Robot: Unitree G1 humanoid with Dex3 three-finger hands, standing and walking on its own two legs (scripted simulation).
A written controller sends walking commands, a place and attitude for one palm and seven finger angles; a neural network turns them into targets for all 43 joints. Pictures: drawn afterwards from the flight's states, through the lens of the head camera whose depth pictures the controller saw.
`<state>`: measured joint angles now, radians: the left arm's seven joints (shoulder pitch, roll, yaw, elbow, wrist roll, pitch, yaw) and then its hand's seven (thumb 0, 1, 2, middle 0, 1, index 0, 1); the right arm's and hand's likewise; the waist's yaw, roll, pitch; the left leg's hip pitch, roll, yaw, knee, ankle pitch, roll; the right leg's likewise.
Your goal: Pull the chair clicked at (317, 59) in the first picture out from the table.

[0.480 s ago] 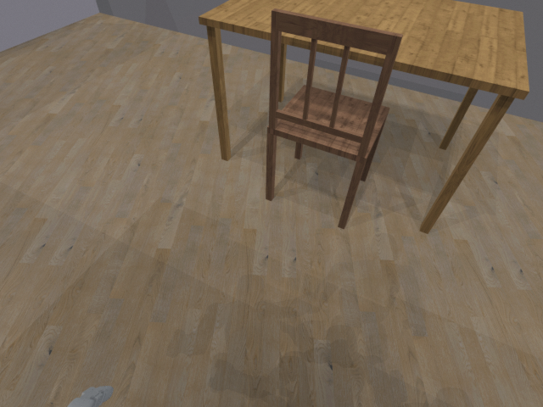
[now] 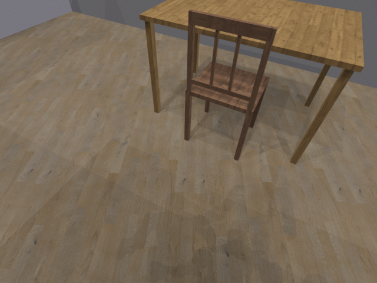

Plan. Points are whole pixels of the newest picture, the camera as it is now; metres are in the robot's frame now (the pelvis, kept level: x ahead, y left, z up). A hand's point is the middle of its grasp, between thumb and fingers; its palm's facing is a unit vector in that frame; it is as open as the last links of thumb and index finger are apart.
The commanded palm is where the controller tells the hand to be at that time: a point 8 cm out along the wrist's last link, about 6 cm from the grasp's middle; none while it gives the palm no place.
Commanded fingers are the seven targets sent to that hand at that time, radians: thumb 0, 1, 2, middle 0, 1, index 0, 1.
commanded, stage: stand and wait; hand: left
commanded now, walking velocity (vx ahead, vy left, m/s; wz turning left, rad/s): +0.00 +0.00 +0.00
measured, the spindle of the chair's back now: (214, 59) +1.15 -0.07 -0.10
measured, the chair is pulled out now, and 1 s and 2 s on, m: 0.00 0.00 0.00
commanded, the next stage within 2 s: look at it before walking up in 0.38 s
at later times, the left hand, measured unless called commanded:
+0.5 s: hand out of the picture +0.06 +0.23 -0.15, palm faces -0.04 -0.94 -0.33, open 7.4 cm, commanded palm none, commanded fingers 0.00 0.90 0.90 -0.20 -0.30 -0.20 -0.30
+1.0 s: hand out of the picture +0.05 +0.23 -0.15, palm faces -0.04 -0.95 -0.32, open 7.4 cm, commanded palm none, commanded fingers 0.00 0.90 0.90 -0.20 -0.30 -0.20 -0.30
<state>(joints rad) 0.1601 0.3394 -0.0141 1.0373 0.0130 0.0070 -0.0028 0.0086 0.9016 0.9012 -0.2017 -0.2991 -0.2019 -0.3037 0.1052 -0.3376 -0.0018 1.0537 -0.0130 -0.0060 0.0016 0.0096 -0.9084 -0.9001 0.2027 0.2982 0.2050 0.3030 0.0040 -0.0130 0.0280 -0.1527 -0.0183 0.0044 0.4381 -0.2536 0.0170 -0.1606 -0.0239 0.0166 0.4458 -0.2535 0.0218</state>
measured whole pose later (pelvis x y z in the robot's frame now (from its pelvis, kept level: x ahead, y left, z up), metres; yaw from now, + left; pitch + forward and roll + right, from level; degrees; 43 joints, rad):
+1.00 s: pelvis -0.01 -0.01 +0.00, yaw +0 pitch -2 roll +0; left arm 0.15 0.33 -0.01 1.09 0.01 0.00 0.00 0.01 0.90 0.90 -0.20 -0.30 -0.20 -0.30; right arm 0.12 -0.33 0.00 1.12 -0.01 -0.01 0.00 0.01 -0.91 -0.90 0.20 0.30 0.20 0.30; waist 0.00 0.00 0.03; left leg -0.14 0.00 0.00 0.37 -0.20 0.00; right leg -0.15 0.00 0.01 0.38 -0.20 0.00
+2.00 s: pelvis +0.31 +0.01 -0.02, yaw +10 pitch -1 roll -1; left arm 0.15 0.15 0.04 1.01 0.02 -0.08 0.00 0.00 0.91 0.90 -0.20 -0.30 -0.20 -0.30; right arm 0.36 -0.16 -0.05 1.14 -0.01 -0.04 -0.01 0.01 -0.91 -0.90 0.20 0.30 0.20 0.30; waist -0.04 0.02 0.07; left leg -0.39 0.06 0.01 1.28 -0.36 0.05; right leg -0.32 -0.03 -0.19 0.58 -0.24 -0.06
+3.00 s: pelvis +0.46 +0.03 +0.00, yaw -13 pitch +1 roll +0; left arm 0.17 0.19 0.05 0.91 0.02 0.03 0.00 0.01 0.90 0.90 -0.20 -0.30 -0.20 -0.30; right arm 0.21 -0.23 -0.06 0.98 -0.02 0.05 -0.02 0.01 -0.91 -0.90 0.20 0.30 0.20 0.30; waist -0.01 0.02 0.05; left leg -0.41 0.08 0.03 0.87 -0.41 -0.07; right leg -0.28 0.05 -0.01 0.46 -0.20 -0.06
